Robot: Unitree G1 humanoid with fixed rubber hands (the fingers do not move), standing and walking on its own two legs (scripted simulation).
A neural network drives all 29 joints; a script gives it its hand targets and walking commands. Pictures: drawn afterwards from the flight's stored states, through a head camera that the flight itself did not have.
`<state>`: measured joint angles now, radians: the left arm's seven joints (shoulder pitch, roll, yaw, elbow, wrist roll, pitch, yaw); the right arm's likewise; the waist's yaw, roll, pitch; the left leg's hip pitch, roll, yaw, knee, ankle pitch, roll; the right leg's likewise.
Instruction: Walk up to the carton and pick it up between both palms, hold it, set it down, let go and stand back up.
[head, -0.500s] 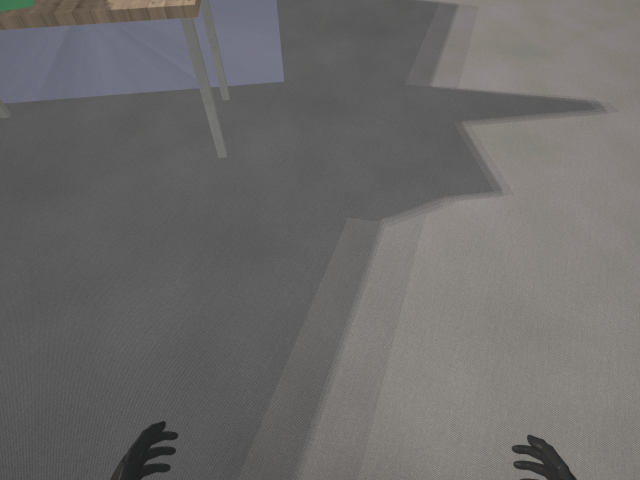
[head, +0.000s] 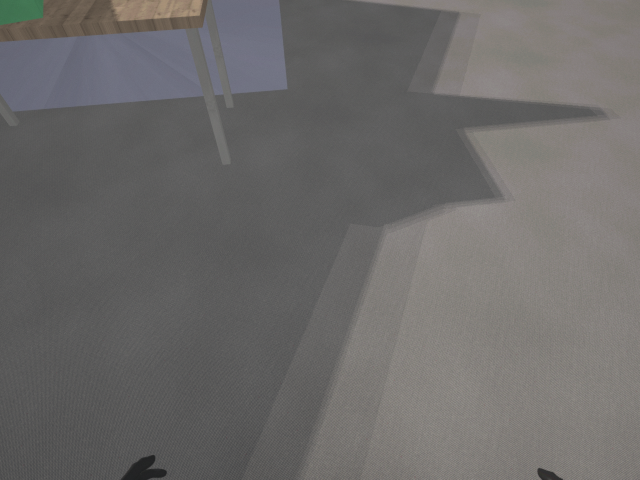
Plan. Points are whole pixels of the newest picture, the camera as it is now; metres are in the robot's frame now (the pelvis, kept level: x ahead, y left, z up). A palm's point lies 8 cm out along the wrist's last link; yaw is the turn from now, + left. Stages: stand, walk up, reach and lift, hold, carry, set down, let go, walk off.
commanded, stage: stand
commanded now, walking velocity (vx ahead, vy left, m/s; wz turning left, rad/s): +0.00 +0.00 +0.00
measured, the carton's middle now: out of the picture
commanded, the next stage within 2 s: walk up in 0.20 s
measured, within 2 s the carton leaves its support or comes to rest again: neither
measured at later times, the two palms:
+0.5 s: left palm out of the picture +0.06 +0.29 -0.11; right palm out of the picture +0.06 -0.28 -0.12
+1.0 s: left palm (6, 426) +0.19 +0.49 -0.13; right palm (431, 404) +0.23 -0.12 -0.10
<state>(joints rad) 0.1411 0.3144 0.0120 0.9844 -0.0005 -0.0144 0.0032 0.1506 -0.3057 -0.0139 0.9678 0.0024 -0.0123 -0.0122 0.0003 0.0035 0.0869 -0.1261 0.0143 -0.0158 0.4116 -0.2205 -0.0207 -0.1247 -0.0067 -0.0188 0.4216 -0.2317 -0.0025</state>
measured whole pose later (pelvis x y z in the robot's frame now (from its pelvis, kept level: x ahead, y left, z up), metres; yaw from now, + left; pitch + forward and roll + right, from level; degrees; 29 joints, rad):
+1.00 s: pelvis +0.15 +0.17 -0.02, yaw +7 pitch -6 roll +1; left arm 0.34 0.42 0.07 0.74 0.02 -0.03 0.00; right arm 0.35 -0.32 -0.08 0.75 -0.03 -0.01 0.06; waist -0.04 -0.09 0.05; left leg -0.23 0.02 0.10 0.68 -0.36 0.02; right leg -0.42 -0.03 0.00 1.22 -0.49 -0.06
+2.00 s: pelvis +0.62 +0.43 -0.02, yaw +12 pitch -4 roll +0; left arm 0.32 0.43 0.03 0.60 0.00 -0.02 0.03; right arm 0.39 -0.38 -0.06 0.63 -0.03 0.02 0.04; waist -0.08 -0.04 0.11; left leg -0.20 0.02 0.10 0.65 -0.38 0.03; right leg -0.53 -0.02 0.01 1.09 -0.45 -0.03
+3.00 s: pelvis +0.91 +0.69 -0.03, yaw +10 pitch -4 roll +1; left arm 0.36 0.43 0.02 0.61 0.00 -0.04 0.04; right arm 0.44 -0.41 -0.07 0.62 -0.05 0.05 0.05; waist -0.08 0.03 0.10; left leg -0.19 0.05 0.16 0.74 -0.47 0.01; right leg -0.43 0.00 -0.08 0.68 -0.25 -0.03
